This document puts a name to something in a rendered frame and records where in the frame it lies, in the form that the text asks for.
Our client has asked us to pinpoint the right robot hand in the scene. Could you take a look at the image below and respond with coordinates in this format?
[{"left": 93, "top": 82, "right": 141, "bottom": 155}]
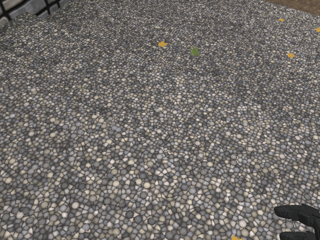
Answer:
[{"left": 274, "top": 203, "right": 320, "bottom": 240}]

